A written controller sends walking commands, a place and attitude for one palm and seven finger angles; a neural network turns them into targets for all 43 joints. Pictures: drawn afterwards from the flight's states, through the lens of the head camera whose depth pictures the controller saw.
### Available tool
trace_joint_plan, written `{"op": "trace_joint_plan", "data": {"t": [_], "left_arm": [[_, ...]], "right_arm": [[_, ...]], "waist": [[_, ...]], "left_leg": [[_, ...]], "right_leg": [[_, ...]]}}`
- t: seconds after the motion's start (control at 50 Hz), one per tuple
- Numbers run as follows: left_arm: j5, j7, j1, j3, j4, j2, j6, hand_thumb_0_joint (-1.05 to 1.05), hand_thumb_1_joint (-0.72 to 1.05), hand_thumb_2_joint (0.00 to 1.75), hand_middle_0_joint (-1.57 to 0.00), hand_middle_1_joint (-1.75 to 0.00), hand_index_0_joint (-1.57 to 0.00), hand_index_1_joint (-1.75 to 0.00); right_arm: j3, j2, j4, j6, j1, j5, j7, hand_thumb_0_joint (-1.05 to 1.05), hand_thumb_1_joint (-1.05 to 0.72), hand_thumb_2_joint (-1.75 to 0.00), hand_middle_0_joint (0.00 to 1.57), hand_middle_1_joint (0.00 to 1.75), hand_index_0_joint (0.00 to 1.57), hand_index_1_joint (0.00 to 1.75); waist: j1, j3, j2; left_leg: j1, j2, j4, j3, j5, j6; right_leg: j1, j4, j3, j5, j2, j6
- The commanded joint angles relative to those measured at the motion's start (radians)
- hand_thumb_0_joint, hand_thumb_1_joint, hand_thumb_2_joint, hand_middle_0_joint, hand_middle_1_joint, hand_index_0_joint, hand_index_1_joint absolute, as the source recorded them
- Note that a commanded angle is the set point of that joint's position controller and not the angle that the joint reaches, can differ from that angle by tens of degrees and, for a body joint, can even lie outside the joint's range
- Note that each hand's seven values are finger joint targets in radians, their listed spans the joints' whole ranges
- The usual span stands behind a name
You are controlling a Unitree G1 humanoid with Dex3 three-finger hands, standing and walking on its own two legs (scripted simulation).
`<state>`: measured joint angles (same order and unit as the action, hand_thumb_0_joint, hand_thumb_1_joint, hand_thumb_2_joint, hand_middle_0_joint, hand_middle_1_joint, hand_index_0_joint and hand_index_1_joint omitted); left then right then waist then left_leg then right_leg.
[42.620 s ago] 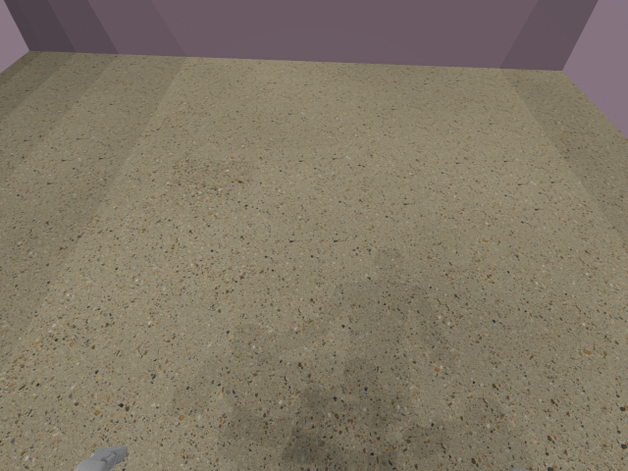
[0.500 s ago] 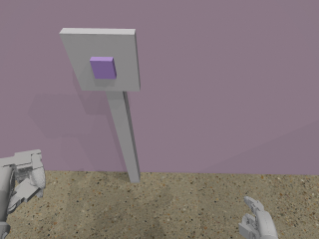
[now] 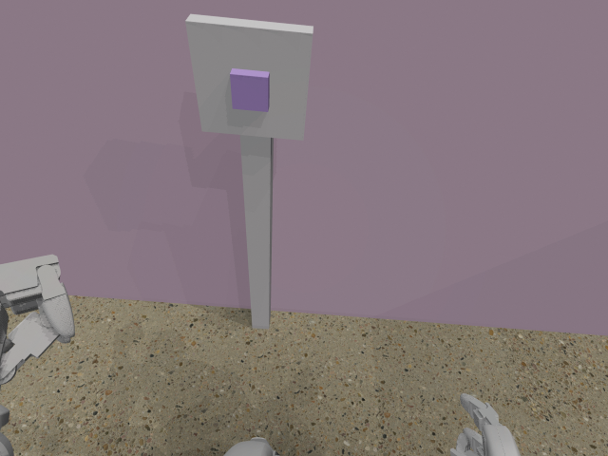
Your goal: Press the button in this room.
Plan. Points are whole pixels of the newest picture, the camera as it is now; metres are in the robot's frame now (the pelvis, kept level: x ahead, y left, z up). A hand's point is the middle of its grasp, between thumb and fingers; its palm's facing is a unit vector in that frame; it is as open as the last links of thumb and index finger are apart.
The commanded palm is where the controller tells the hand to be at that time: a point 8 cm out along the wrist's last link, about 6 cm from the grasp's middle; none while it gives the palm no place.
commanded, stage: step back with the hand held close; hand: left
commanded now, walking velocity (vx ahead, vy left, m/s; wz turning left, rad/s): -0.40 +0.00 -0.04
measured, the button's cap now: (250, 89) +0.62 +0.14 +0.17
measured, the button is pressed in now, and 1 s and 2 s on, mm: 0 0 0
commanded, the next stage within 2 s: stop stepping back and stand still in 0.24 s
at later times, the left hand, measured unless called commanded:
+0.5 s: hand out of the picture +0.09 +0.27 +0.18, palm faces +0.33 -0.88 -0.35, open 3.1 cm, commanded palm +0.02 +0.30 +0.20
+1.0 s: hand out of the picture -0.06 +0.31 +0.19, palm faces +0.39 -0.87 -0.32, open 3.1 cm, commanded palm -0.13 +0.35 +0.20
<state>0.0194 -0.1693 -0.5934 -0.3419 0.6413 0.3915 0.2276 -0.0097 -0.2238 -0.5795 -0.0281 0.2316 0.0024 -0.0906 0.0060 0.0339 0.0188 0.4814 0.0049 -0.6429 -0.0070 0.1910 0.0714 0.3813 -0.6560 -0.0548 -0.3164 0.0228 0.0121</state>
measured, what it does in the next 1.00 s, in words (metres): walks backwards: right foot, then left foot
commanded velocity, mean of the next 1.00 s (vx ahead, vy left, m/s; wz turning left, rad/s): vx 0.08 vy -0.05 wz -0.02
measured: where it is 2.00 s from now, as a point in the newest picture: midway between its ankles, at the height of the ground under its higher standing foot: outside the picture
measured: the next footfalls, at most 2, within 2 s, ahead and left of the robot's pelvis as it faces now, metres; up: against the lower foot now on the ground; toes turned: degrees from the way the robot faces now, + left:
right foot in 0.28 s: -0.16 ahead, -0.11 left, +0.00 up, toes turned -5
left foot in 0.42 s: +0.02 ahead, +0.07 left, +0.00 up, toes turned -3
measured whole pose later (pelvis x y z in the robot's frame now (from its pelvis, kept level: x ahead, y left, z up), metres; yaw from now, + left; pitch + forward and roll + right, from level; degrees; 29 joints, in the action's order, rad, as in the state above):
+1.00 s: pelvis -0.28 +0.08 +0.00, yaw -3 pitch -3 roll -1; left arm -0.01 -0.15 -0.47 -0.38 0.55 0.38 0.21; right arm -0.01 -0.14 -0.63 -0.15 0.26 0.01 -0.06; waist -0.04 -0.06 -0.08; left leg 0.31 -0.04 -0.70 -0.02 0.35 0.01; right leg 0.58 -1.21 -0.02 -0.43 0.00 -0.02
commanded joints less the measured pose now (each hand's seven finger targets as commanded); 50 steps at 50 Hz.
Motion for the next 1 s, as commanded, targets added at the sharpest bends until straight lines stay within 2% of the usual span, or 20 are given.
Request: {"op": "trace_joint_plan", "data": {"t": [0.0, 0.18, 0.24, 0.28, 0.34, 0.38, 0.42, 0.44, 0.5, 0.62, 0.66, 0.68, 0.72, 0.76, 0.84, 0.86, 0.88, 0.9, 0.92, 0.98], "left_arm": [[0.003, -0.023, 0.124, -0.190, 0.244, 0.204, 0.071, 0.00, 0.90, 0.90, -1.30, -1.50, -1.30, -1.50], [0.053, 0.020, -0.006, -0.119, 0.234, 0.163, 0.074, 0.00, 0.90, 0.90, -1.30, -1.50, -1.30, -1.50], [0.050, 0.021, 0.042, -0.150, 0.249, 0.221, 0.100, 0.00, 0.90, 0.90, -1.30, -1.50, -1.30, -1.50], [0.063, 0.005, 0.082, -0.200, 0.280, 0.274, 0.102, 0.00, 0.90, 0.90, -1.30, -1.50, -1.30, -1.50], [0.041, 0.041, 0.045, -0.143, 0.108, 0.168, 0.048, 0.00, 0.90, 0.90, -1.30, -1.50, -1.30, -1.50], [0.052, 0.045, 0.067, -0.137, 0.085, 0.159, 0.009, 0.00, 0.90, 0.90, -1.30, -1.50, -1.30, -1.50], [0.047, 0.039, 0.114, -0.129, 0.129, 0.170, 0.019, 0.00, 0.90, 0.90, -1.30, -1.50, -1.30, -1.50], [0.044, 0.033, 0.149, -0.120, 0.119, 0.157, 0.033, 0.00, 0.90, 0.90, -1.30, -1.50, -1.30, -1.50], [0.047, 0.016, 0.062, -0.155, 0.213, 0.185, 0.031, 0.00, 0.90, 0.90, -1.30, -1.50, -1.30, -1.50], [0.009, 0.012, -0.141, -0.131, 0.231, 0.157, 0.002, 0.00, 0.90, 0.90, -1.30, -1.50, -1.30, -1.50], [0.003, 0.004, -0.110, -0.154, 0.202, 0.189, -0.013, 0.00, 0.90, 0.90, -1.30, -1.50, -1.30, -1.50], [0.011, 0.013, -0.036, -0.129, 0.234, 0.171, -0.020, 0.00, 0.90, 0.90, -1.30, -1.50, -1.30, -1.50], [0.021, 0.035, 0.189, -0.208, 0.274, 0.259, -0.014, 0.00, 0.90, 0.90, -1.30, -1.50, -1.30, -1.50], [0.004, 0.027, 0.265, -0.164, 0.171, 0.219, -0.005, 0.00, 0.90, 0.90, -1.30, -1.50, -1.30, -1.50], [-0.003, 0.002, 0.214, -0.053, 0.101, 0.104, 0.008, 0.00, 0.90, 0.90, -1.30, -1.50, -1.30, -1.50], [0.005, 0.004, 0.235, -0.034, 0.153, 0.097, 0.025, 0.00, 0.90, 0.90, -1.30, -1.50, -1.30, -1.50], [-0.009, -0.007, 0.294, -0.057, 0.237, 0.125, 0.053, 0.00, 0.90, 0.90, -1.30, -1.50, -1.30, -1.50], [-0.033, -0.008, 0.344, -0.088, 0.281, 0.167, 0.085, 0.00, 0.90, 0.90, -1.30, -1.50, -1.30, -1.50], [-0.044, 0.004, 0.245, -0.139, 0.208, 0.193, 0.091, 0.00, 0.90, 0.90, -1.30, -1.50, -1.30, -1.50], [-0.015, 0.012, 0.094, -0.149, 0.241, 0.174, 0.075, 0.00, 0.90, 0.90, -1.30, -1.50, -1.30, -1.50]], "right_arm": [[0.062, -0.101, 0.154, -0.095, -0.114, 0.023, -0.005, 0.00, -0.90, -0.90, 0.20, 0.30, 0.20, 0.30], [0.057, -0.087, 0.096, -0.130, -0.101, 0.018, 0.058, 0.00, -0.90, -0.90, 0.20, 0.30, 0.20, 0.30], [0.057, -0.078, 0.047, -0.104, -0.061, 0.013, 0.055, 0.00, -0.90, -0.90, 0.20, 0.30, 0.20, 0.30], [0.036, -0.063, 0.081, -0.096, -0.146, 0.017, 0.036, 0.00, -0.90, -0.90, 0.20, 0.30, 0.20, 0.30], [0.043, -0.072, 0.118, -0.085, -0.172, -0.015, 0.022, 0.00, -0.90, -0.90, 0.20, 0.30, 0.20, 0.30], [0.027, -0.096, 0.115, -0.078, -0.151, -0.018, 0.002, 0.00, -0.90, -0.90, 0.20, 0.30, 0.20, 0.30], [0.034, -0.116, 0.118, -0.118, -0.110, -0.002, 0.015, 0.00, -0.90, -0.90, 0.20, 0.30, 0.20, 0.30], [0.032, -0.101, 0.103, -0.136, -0.082, 0.000, 0.028, 0.00, -0.90, -0.90, 0.20, 0.30, 0.20, 0.30], [0.038, -0.094, 0.129, -0.149, -0.133, 0.007, 0.036, 0.00, -0.90, -0.90, 0.20, 0.30, 0.20, 0.30], [0.056, -0.094, 0.167, -0.113, -0.132, 0.012, 0.045, 0.00, -0.90, -0.90, 0.20, 0.30, 0.20, 0.30], [0.064, -0.079, 0.144, -0.099, -0.095, -0.004, 0.034, 0.00, -0.90, -0.90, 0.20, 0.30, 0.20, 0.30], [0.083, -0.095, 0.126, -0.086, -0.105, -0.015, 0.028, 0.00, -0.90, -0.90, 0.20, 0.30, 0.20, 0.30], [0.080, -0.116, 0.092, -0.072, -0.098, 0.006, 0.032, 0.00, -0.90, -0.90, 0.20, 0.30, 0.20, 0.30], [0.066, -0.067, 0.121, -0.071, -0.084, 0.006, 0.027, 0.00, -0.90, -0.90, 0.20, 0.30, 0.20, 0.30], [0.046, -0.089, 0.073, -0.127, -0.111, 0.009, -0.017, 0.00, -0.90, -0.90, 0.20, 0.30, 0.20, 0.30], [0.043, -0.095, 0.081, -0.150, -0.084, 0.006, -0.020, 0.00, -0.90, -0.90, 0.20, 0.30, 0.20, 0.30], [0.054, -0.130, 0.100, -0.165, -0.060, 0.013, -0.007, 0.00, -0.90, -0.90, 0.20, 0.30, 0.20, 0.30], [0.049, -0.108, 0.110, -0.187, -0.070, 0.016, 0.011, 0.00, -0.90, -0.90, 0.20, 0.30, 0.20, 0.30], [0.076, -0.124, 0.114, -0.195, -0.092, 0.014, 0.027, 0.00, -0.90, -0.90, 0.20, 0.30, 0.20, 0.30], [0.063, -0.089, 0.117, -0.186, -0.119, 0.005, 0.058, 0.00, -0.90, -0.90, 0.20, 0.30, 0.20, 0.30]], "waist": [[-0.009, -0.105, 0.209], [0.007, -0.242, 0.256], [-0.006, -0.256, -0.045], [0.012, -0.158, -0.145], [-0.010, -0.075, -0.266], [-0.046, -0.050, -0.037], [-0.017, -0.150, 0.303], [-0.015, -0.147, 0.215], [0.007, -0.173, 0.110], [0.029, -0.095, 0.265], [0.029, -0.094, -0.111], [0.013, -0.068, -0.294], [-0.067, -0.050, -0.222], [-0.090, -0.081, -0.277], [-0.043, -0.014, 0.122], [-0.055, -0.021, 0.243], [-0.048, -0.008, 0.512], [-0.047, 0.045, 0.422], [-0.011, 0.038, 0.187], [-0.022, 0.048, 0.113]], "left_leg": [[0.179, -0.318, 0.560, 0.449, 0.503, 0.063], [-0.210, -0.180, 0.552, 0.165, 0.238, -0.130], [-0.484, -0.058, 0.025, -0.002, -0.004, -0.143], [-0.264, 0.031, -0.347, -0.002, 0.222, -0.126], [-0.080, -0.027, -0.201, 0.038, 0.120, -0.083], [-0.281, 0.004, 0.177, 0.004, -0.209, -0.060], [-0.453, -0.243, 0.301, 0.311, -0.682, 0.041], [-0.393, -0.267, 0.348, 0.347, -0.466, 0.065], [-0.204, -0.246, 0.604, 0.394, 0.413, -0.089], [0.199, -0.114, 0.556, 0.065, 0.523, -0.133], [0.040, 0.019, -0.018, -0.094, 0.333, -0.113], [0.001, 0.041, -0.486, 0.005, 0.261, -0.098], [-0.002, -0.036, -0.852, 0.088, 0.130, -0.096], [-0.161, -0.076, -0.654, 0.012, 0.131, -0.079], [-0.278, -0.038, 0.094, -0.064, 0.300, -0.022], [-0.297, -0.044, 0.274, -0.007, 0.322, -0.023], [-0.360, -0.262, 0.420, 0.414, 0.499, 0.051], [-0.194, -0.400, 0.513, 0.642, 0.560, 0.151], [-0.142, -0.414, 0.507, 0.569, 0.482, 0.192], [-0.054, -0.338, 0.490, 0.465, 0.534, 0.160]], "right_leg": [[-0.137, -0.521, 0.111, -0.177, 0.058, -0.012], [-0.209, 0.128, -0.060, -0.277, 0.101, -0.056], [0.048, 0.516, 0.145, -0.022, -0.150, -0.120], [0.105, 0.484, 0.239, 0.329, -0.359, -0.190], [-0.098, 0.252, 0.119, 0.674, -0.265, -0.138], [-0.053, 0.059, 0.026, 0.582, -0.147, -0.051], [0.041, -0.229, 0.060, -0.133, 0.012, -0.009], [0.013, -0.273, 0.136, -0.285, 0.021, -0.016], [-0.117, -0.223, 0.099, -0.187, 0.029, -0.027], [-0.482, 0.025, -0.096, -0.220, 0.086, -0.060], [-0.239, 0.355, 0.071, -0.262, -0.091, -0.134], [0.048, 0.471, 0.363, -0.294, -0.331, -0.229], [0.346, 0.441, 0.350, -0.271, -0.409, -0.266], [0.457, 0.510, 0.227, -0.666, -0.321, -0.161], [0.247, 0.152, 0.083, -0.455, -0.195, -0.144], [0.180, -0.092, 0.012, -0.321, -0.109, -0.105], [0.360, -0.435, -0.054, -0.295, 0.011, -0.032], [0.398, -0.642, 0.074, -0.218, -0.011, -0.024], [0.371, -0.743, 0.092, -0.093, -0.018, -0.013], [0.342, -0.701, 0.087, -0.015, -0.072, -0.011]]}}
